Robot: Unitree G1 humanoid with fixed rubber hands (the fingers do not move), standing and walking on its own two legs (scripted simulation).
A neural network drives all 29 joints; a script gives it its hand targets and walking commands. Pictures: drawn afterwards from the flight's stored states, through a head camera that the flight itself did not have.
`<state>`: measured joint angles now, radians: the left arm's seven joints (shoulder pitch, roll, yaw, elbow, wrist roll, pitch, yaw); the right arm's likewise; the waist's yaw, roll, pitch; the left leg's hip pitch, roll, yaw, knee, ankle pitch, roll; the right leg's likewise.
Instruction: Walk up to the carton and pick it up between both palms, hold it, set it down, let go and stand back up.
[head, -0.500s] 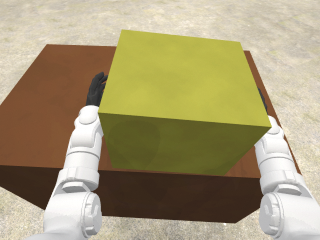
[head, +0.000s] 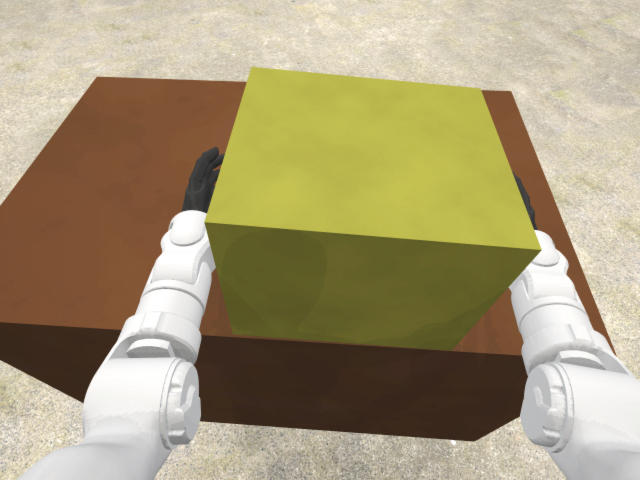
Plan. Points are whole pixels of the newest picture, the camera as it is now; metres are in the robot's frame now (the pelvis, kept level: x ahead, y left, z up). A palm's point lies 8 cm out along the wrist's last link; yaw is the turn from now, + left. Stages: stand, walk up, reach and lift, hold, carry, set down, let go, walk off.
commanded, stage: set down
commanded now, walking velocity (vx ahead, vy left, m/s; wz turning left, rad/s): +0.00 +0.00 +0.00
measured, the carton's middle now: (354, 213) +0.45 -0.03 +0.06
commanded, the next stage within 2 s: none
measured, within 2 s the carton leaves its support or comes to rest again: rests again in 1.38 s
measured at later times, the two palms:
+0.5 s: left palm (208, 221) +0.43 +0.17 +0.06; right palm (503, 233) +0.42 -0.23 +0.05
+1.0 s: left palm (209, 225) +0.43 +0.17 +0.06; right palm (504, 233) +0.42 -0.23 +0.05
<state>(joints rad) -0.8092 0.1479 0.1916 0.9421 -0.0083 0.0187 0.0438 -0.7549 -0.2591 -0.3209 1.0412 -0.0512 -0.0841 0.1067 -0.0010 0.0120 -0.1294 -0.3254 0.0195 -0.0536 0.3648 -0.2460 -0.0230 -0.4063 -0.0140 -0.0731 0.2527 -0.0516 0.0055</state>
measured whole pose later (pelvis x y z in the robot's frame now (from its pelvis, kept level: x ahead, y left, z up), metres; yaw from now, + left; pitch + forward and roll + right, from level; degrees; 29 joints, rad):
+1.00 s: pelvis -0.02 -0.01 -0.01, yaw +0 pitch +22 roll +0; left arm -1.01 0.23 0.08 1.43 -0.17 -0.34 0.04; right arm -0.95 -0.30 -0.26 1.32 -0.02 -0.27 0.06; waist 0.02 0.03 -0.20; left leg -0.59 0.02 -0.04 0.45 -0.23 -0.04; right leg -0.68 -0.01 -0.06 0.35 -0.04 -0.01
